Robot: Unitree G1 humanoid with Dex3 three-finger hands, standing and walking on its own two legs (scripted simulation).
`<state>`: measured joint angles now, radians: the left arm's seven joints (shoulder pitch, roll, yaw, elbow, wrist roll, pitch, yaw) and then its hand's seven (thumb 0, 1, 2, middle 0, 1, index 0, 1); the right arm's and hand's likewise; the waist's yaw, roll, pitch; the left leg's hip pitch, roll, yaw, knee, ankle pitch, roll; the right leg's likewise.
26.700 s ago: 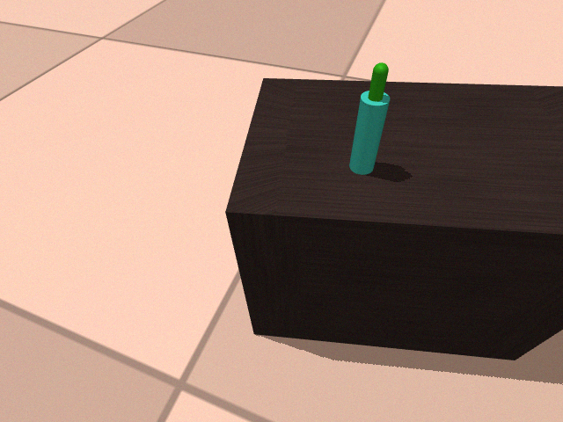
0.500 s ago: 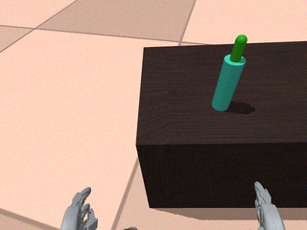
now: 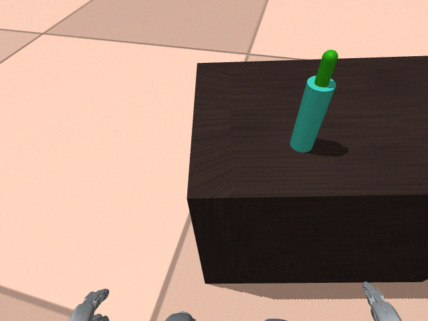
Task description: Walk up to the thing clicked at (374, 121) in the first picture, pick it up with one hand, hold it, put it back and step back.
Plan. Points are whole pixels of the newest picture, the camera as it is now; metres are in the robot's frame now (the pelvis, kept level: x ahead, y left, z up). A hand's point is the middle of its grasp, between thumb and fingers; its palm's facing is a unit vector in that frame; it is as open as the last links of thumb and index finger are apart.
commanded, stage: stand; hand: right
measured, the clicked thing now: (314, 105) +0.54 -0.19 +0.10
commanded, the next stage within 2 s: none
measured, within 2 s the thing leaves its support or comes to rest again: neither
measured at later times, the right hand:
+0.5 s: hand out of the picture +0.04 -0.25 -0.12, palm faces -0.01 +0.94 -0.35, open 9.5 cm
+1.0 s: hand out of the picture +0.06 -0.23 -0.11, palm faces -0.02 +0.94 -0.34, open 7.4 cm
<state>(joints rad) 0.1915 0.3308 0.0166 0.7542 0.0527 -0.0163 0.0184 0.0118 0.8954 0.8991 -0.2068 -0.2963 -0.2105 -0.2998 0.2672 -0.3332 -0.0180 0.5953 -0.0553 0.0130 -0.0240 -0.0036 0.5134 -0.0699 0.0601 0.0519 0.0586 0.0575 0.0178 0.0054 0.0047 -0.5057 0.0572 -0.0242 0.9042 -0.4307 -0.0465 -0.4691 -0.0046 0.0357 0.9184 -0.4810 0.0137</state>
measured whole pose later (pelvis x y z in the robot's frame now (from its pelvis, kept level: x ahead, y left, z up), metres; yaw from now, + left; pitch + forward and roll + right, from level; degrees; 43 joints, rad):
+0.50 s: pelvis +0.00 +0.00 +0.04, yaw +0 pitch -3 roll +0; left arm 0.17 0.32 0.01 1.06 0.02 0.00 0.01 0.01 0.90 0.90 -0.21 -0.30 -0.21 -0.30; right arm 0.22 -0.32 -0.01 1.05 -0.03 -0.01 -0.02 0.00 -0.53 -0.81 0.20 0.28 0.19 0.29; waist 0.00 -0.01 0.05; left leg -0.24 0.07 -0.02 0.55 -0.25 -0.06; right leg -0.21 0.00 0.03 0.57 -0.30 0.01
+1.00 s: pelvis +0.00 +0.01 +0.05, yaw +0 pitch -4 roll +0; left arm 0.13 0.35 0.01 1.17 0.01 0.00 0.00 0.01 0.90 0.90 -0.20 -0.30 -0.21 -0.30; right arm 0.13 -0.33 -0.01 1.14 -0.02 -0.01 -0.01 0.01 -0.90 -0.90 0.20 0.30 0.20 0.30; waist 0.01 0.00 0.06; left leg -0.16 0.05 0.00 0.40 -0.18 -0.04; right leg -0.12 -0.02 0.04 0.39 -0.21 0.04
